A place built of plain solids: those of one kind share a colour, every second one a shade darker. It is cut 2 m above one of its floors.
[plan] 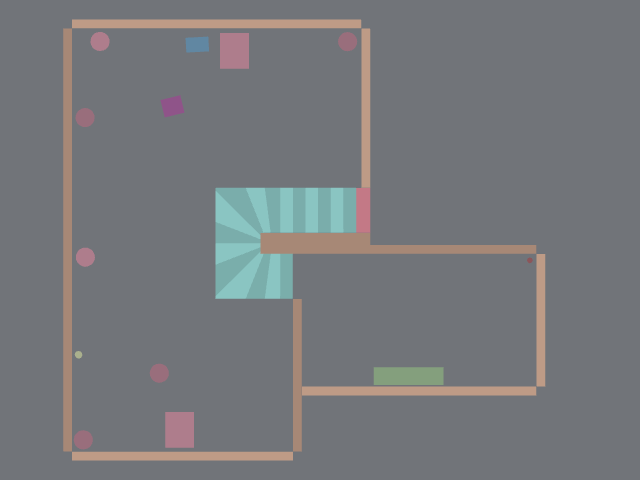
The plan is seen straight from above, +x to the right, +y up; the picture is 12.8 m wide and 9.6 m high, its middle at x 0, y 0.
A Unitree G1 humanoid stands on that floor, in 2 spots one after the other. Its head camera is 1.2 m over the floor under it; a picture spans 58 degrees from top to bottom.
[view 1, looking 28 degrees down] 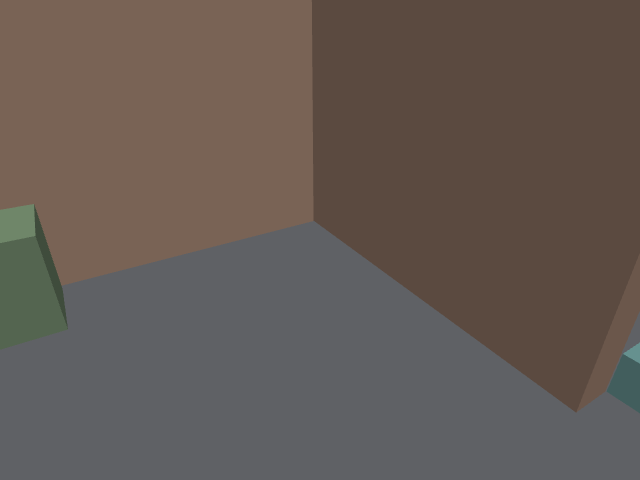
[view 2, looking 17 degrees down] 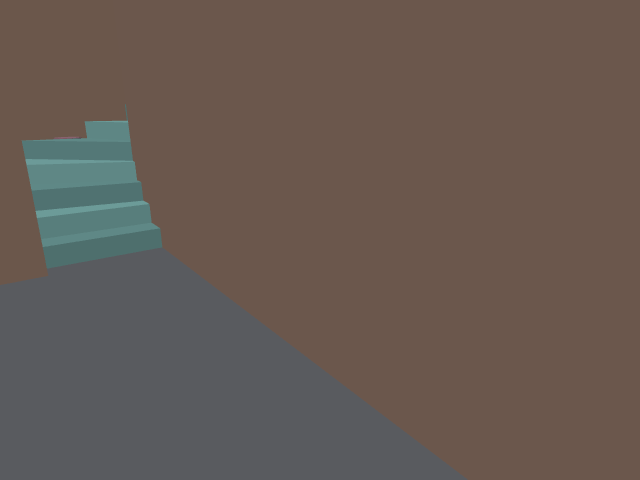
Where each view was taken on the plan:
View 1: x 0.90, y -0.75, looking -121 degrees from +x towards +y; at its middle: ground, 2.56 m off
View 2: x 3.26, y -1.37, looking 143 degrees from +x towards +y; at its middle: wall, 1.91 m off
